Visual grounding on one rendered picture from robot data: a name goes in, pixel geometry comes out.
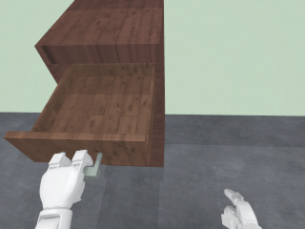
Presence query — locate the robot left hand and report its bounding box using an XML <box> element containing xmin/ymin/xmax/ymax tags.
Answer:
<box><xmin>39</xmin><ymin>150</ymin><xmax>93</xmax><ymax>210</ymax></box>

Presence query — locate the cabinet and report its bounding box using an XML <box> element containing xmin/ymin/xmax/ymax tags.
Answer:
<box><xmin>34</xmin><ymin>0</ymin><xmax>166</xmax><ymax>168</ymax></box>

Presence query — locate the robot right hand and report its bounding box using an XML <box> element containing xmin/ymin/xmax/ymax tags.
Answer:
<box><xmin>221</xmin><ymin>189</ymin><xmax>258</xmax><ymax>229</ymax></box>

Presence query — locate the drawer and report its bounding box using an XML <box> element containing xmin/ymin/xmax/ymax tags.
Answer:
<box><xmin>4</xmin><ymin>63</ymin><xmax>156</xmax><ymax>166</ymax></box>

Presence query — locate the robot left forearm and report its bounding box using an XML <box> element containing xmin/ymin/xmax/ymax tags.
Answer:
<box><xmin>35</xmin><ymin>207</ymin><xmax>72</xmax><ymax>229</ymax></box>

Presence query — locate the handle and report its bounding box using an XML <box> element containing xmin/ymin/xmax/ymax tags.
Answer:
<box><xmin>61</xmin><ymin>152</ymin><xmax>103</xmax><ymax>179</ymax></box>

